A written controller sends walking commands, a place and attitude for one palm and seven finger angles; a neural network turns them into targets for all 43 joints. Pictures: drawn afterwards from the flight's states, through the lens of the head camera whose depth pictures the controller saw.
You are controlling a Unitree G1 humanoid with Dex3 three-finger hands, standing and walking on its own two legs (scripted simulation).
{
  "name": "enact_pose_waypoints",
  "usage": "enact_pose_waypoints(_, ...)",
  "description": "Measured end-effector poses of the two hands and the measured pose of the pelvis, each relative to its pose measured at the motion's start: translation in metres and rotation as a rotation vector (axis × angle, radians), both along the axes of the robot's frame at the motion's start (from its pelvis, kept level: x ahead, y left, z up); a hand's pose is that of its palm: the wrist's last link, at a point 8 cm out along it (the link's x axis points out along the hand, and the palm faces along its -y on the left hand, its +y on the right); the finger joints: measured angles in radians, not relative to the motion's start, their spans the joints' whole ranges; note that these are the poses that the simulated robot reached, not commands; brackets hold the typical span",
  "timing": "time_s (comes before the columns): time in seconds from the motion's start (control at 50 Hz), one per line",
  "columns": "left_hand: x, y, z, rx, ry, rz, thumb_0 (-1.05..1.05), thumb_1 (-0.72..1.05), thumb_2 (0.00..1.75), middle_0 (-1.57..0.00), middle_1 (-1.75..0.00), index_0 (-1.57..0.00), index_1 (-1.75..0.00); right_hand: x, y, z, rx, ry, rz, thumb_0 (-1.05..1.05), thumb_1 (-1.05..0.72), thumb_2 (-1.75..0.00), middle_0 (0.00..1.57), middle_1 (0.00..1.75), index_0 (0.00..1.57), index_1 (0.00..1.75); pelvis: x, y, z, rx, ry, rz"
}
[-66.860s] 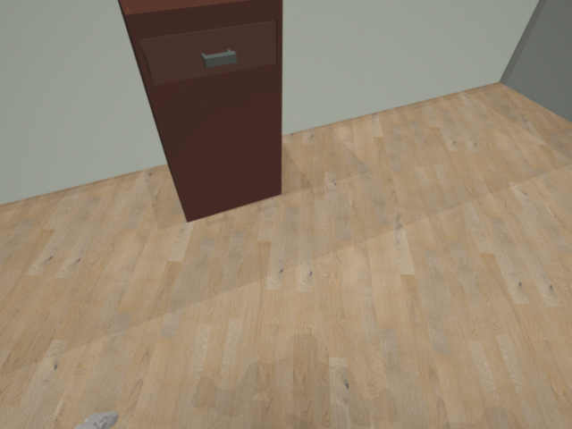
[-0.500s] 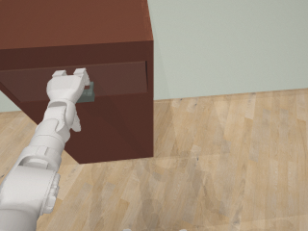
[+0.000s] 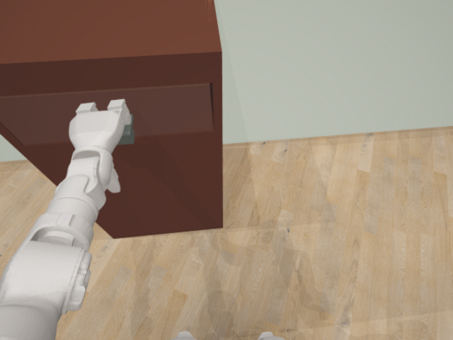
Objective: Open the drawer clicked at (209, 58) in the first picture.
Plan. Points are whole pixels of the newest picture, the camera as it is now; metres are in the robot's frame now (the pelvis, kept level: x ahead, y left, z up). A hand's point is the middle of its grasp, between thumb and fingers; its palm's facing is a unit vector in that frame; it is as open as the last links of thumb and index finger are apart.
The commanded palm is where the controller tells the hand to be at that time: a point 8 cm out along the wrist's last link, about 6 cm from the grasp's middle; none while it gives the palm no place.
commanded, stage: lower the fingers behind the handle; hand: left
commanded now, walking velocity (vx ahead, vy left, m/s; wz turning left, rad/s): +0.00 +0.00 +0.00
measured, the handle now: (108, 127) +0.53 +0.23 +0.02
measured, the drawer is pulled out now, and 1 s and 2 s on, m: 0.00 0.00 0.00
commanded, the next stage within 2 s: lift the fingers back up to retry in 0.60 s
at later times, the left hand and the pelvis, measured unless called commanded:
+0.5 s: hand (110, 145) +0.48 +0.22 +0.03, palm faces -0.02 -0.01 -1.00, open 13.5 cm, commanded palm +0.46 +0.22 +0.05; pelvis -0.02 +0.01 -0.01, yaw +0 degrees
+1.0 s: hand (104, 145) +0.47 +0.23 +0.03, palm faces -0.05 -0.04 -1.00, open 13.8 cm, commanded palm +0.46 +0.22 +0.10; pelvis -0.02 +0.02 +0.00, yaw -1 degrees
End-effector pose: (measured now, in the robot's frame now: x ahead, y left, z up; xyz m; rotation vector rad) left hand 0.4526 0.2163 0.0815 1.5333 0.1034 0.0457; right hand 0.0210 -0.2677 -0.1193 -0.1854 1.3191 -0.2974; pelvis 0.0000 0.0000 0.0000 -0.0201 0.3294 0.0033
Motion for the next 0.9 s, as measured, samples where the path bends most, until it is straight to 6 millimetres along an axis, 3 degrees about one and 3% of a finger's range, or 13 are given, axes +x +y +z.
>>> enact_pose_waypoints(0.3, 0.0, 0.0, -0.002, 0.008, -0.011, -0.009, 0.0, -0.49, 0.3, -0.32, -1.2, -0.28, -1.31, -0.025, -0.001, -0.001, -0.022, 0.023, -0.014, 0.0, -0.91, -0.9, 0.21, 0.3, 0.21, 0.3, -0.012, 0.003, -0.008, -0.006, 0.017, -0.003)
enact_pose_waypoints(0.62, 0.006, 0.0, 0.0, 0.013, 0.0, 0.001, 0.0, -0.49, 0.3, -0.32, -1.2, -0.31, -1.37, -0.055, 0.013, -0.006, -0.014, 0.047, -0.039, 0.0, -0.91, -0.9, 0.21, 0.3, 0.21, 0.3, -0.026, 0.01, -0.014, -0.013, 0.031, -0.008)
enact_pose_waypoints(0.9, 0.004, 0.002, 0.001, 0.005, 0.007, -0.017, 0.0, -0.49, 0.3, -0.32, -1.2, -0.31, -1.3, -0.057, 0.019, -0.003, -0.016, 0.042, -0.053, 0.0, -0.9, -0.9, 0.21, 0.3, 0.21, 0.3, -0.025, 0.016, -0.01, -0.018, 0.022, -0.014)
